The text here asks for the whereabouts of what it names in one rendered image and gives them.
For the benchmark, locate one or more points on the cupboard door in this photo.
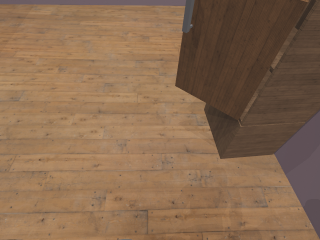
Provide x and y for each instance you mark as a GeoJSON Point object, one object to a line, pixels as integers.
{"type": "Point", "coordinates": [231, 46]}

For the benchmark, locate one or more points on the handle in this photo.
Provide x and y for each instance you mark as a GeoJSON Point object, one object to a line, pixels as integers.
{"type": "Point", "coordinates": [189, 5]}

